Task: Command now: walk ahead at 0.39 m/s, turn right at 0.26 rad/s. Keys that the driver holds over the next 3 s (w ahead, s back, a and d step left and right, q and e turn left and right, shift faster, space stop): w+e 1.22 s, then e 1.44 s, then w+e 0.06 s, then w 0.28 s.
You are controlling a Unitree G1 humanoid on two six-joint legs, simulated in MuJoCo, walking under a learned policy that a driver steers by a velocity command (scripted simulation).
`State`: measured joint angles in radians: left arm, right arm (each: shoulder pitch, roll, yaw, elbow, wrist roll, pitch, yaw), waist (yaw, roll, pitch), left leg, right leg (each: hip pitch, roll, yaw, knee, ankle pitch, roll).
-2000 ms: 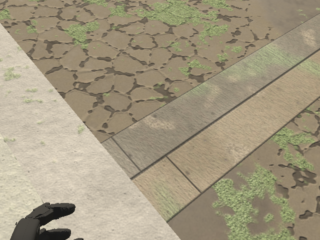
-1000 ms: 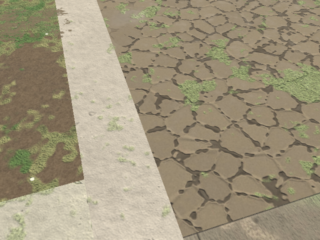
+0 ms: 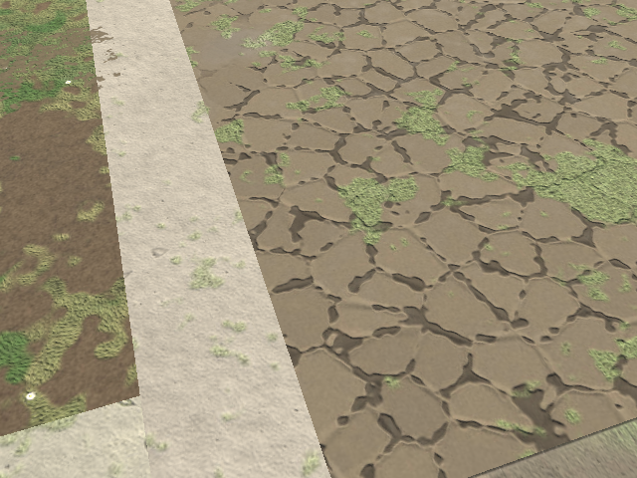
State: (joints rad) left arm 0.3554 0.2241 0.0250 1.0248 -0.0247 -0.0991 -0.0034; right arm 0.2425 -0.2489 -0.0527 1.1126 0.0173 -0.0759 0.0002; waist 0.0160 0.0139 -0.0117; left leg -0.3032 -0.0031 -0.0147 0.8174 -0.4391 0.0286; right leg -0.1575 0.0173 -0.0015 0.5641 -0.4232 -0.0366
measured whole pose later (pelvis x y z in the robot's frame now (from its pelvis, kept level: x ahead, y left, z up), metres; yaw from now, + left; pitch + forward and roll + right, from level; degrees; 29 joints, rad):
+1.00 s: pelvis +0.47 -0.14 +0.01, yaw -34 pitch +2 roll +1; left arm 0.30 0.27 0.07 0.70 0.00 -0.05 -0.02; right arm 0.12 -0.31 -0.06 0.83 0.00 -0.11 0.01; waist 0.02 0.02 0.06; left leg -0.55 0.09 -0.04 1.11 -0.31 0.00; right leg -0.29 0.08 0.01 0.44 -0.17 -0.10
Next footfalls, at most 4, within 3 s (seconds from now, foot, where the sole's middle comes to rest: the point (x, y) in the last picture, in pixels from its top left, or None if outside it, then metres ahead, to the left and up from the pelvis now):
0.30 left None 0.34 0.12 -0.77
0.82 right None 0.49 -0.24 -0.77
1.30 left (451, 338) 0.86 -0.25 -0.77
1.78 right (551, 411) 0.67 -0.45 -0.77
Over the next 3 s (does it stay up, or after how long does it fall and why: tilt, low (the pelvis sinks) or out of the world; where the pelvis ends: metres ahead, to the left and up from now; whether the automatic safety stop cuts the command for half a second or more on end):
stays up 0.71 -0.40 0.02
